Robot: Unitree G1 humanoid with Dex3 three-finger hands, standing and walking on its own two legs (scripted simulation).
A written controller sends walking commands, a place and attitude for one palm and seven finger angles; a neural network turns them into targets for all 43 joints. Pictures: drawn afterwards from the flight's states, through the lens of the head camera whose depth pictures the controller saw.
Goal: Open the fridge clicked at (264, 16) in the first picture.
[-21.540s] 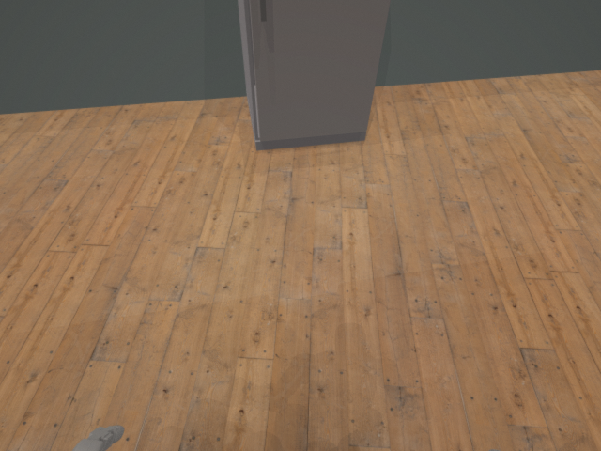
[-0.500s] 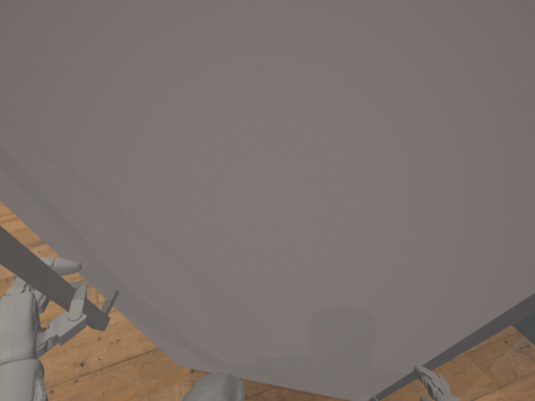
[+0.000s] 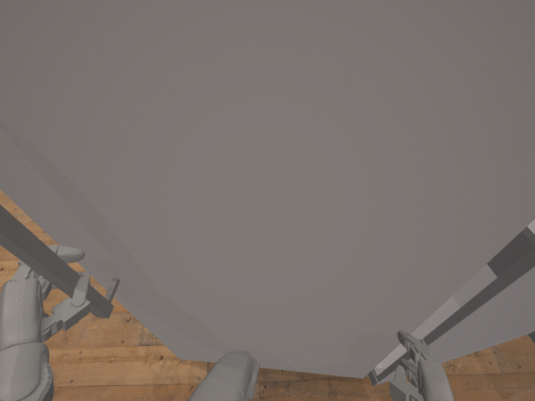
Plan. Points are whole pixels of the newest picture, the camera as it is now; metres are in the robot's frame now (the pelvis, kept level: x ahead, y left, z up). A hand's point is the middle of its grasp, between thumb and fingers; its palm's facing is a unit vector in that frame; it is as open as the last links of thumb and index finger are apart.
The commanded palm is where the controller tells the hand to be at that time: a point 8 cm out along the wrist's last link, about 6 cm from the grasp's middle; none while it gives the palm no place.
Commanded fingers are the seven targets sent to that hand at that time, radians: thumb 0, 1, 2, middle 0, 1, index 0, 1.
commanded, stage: walk backward, drawing the door open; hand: left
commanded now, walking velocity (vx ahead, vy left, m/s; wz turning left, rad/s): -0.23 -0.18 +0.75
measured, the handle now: (18, 214) +0.26 +0.31 +0.19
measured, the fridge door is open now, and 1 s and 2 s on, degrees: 69 87 85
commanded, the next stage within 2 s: stop walking and hold the door back in 0.30 s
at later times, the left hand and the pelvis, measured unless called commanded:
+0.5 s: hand out of the picture +0.03 +0.22 +0.06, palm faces +0.56 -0.75 -0.34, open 5.9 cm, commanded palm +0.01 +0.28 +0.05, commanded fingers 0.00 0.90 0.90 -0.45 -1.40 -0.45 -1.40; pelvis -0.11 -0.06 +0.00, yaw +22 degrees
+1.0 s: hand out of the picture +0.06 +0.24 +0.06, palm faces +0.55 -0.77 -0.31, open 5.8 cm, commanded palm +0.02 +0.28 +0.05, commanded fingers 0.00 0.90 0.90 -0.45 -1.40 -0.45 -1.40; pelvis -0.19 -0.11 +0.01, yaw +28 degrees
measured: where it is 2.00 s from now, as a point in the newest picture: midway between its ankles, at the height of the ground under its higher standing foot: outside the picture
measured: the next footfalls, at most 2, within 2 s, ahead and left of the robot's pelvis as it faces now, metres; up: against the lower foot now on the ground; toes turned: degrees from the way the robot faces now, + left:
left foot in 0.24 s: -0.08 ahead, +0.14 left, +0.00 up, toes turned +18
right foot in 0.52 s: +0.01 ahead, -0.14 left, +0.01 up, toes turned +19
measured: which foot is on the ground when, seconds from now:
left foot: up 0.00-0.22, down 0.24-0.50, up 0.52-0.78, down 0.80-1.00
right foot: down 0.00-0.24, up 0.26-0.50, down 0.52-0.80, up 0.82-1.00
